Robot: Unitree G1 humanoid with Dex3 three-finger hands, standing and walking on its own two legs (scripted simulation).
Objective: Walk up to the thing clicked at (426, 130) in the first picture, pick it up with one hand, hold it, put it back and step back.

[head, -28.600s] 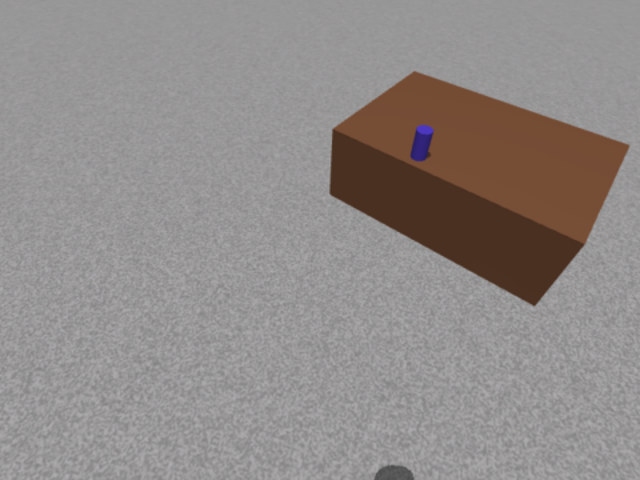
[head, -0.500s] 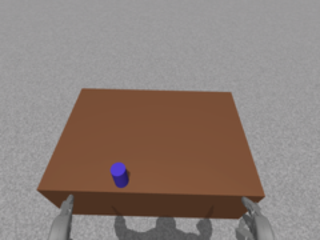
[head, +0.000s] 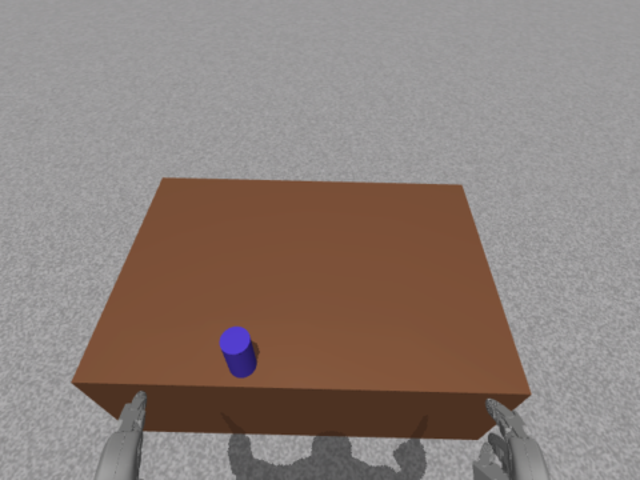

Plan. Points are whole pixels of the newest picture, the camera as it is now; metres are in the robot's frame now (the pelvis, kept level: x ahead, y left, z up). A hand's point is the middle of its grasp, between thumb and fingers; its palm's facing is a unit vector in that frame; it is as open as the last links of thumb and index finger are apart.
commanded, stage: home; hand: left
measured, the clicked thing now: (239, 353) +0.43 +0.17 -0.30
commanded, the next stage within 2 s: stand in 0.66 s
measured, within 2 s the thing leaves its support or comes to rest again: neither
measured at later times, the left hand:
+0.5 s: hand (170, 475) +0.16 +0.18 -0.05, palm faces +0.10 -0.95 -0.29, open 17.6 cm
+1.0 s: hand out of the picture +0.11 +0.24 -0.11, palm faces -0.02 -0.94 -0.35, open 14.8 cm
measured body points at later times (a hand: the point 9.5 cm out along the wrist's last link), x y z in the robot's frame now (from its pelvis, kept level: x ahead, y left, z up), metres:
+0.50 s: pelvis +0.00 +0.00 +0.00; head +0.01 +0.00 +0.45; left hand +0.15 +0.23 -0.03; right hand +0.16 -0.24 -0.07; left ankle +0.01 +0.14 -0.68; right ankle +0.01 -0.14 -0.68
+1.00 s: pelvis +0.00 +0.01 +0.02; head +0.01 +0.01 +0.47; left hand +0.11 +0.29 -0.09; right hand +0.12 -0.28 -0.09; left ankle +0.01 +0.14 -0.68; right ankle +0.01 -0.14 -0.68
